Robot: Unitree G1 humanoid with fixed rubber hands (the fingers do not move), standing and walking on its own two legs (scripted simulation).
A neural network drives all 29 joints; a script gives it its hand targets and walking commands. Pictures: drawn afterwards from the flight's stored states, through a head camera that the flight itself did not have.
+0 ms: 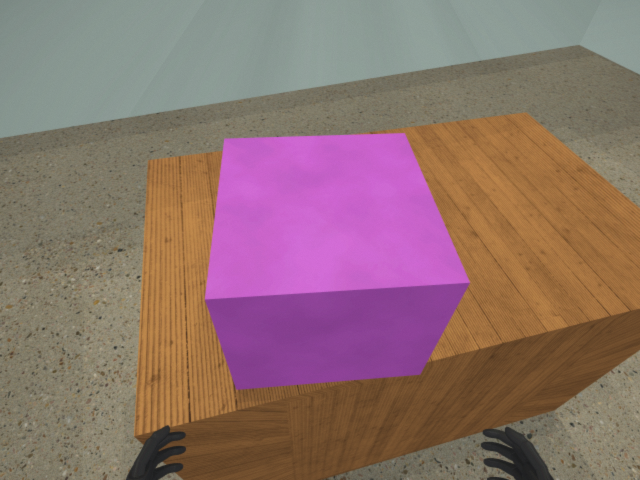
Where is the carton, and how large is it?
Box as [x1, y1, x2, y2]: [205, 133, 469, 389]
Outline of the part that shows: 404,133 224,139 205,301 236,389 419,374 467,287 469,281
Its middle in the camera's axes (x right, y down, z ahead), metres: +0.01 +0.02 +0.58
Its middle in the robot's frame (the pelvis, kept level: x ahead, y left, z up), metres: +0.44 +0.01 +0.02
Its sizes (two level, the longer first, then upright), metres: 0.288 0.278 0.239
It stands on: a pedestal, 0.68 m high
